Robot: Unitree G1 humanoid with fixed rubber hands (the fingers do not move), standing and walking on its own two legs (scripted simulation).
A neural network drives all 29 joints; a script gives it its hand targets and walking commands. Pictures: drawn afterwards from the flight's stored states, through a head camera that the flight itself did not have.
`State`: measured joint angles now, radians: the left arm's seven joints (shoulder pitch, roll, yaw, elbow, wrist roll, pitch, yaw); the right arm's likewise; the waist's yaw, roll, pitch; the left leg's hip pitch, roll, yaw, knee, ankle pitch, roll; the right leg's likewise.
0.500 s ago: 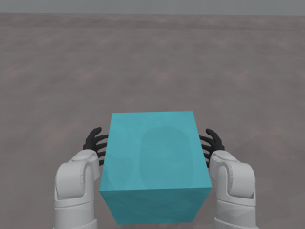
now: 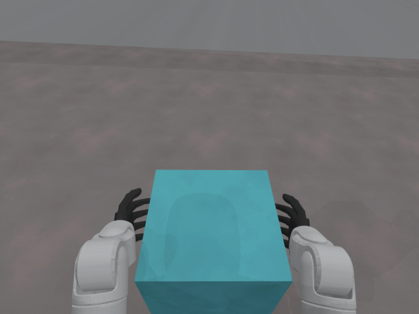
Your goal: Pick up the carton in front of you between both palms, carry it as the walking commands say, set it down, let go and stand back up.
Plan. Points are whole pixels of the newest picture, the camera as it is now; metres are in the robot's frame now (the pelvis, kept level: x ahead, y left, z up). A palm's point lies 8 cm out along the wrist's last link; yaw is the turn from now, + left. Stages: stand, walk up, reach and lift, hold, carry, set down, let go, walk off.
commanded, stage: carry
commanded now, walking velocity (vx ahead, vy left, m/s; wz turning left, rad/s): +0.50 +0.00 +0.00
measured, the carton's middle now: (211, 251) +0.27 -0.01 +0.01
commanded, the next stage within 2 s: none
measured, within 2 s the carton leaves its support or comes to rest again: neither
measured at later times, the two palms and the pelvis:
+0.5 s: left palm (163, 129) +0.56 +0.11 +0.08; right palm (274, 132) +0.58 -0.19 +0.07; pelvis +0.30 -0.05 +0.00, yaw +2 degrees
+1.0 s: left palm (166, 95) +0.76 +0.13 +0.08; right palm (258, 100) +0.76 -0.17 +0.07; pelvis +0.49 -0.02 -0.02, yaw +0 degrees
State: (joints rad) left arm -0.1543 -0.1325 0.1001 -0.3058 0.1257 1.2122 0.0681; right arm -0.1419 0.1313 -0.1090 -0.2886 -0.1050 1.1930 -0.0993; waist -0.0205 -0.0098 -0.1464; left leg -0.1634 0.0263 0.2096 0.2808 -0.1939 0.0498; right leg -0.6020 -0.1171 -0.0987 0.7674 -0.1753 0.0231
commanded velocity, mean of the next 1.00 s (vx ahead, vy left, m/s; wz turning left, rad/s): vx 0.17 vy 0.00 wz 0.00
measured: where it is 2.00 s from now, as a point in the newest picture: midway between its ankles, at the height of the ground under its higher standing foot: (204, 298)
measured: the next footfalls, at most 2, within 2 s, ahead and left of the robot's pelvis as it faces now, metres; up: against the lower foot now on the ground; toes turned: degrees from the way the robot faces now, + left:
right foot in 0.20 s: +0.31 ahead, -0.14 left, +0.00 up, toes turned -11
left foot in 0.62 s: +0.54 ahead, +0.09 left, +0.00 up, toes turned -9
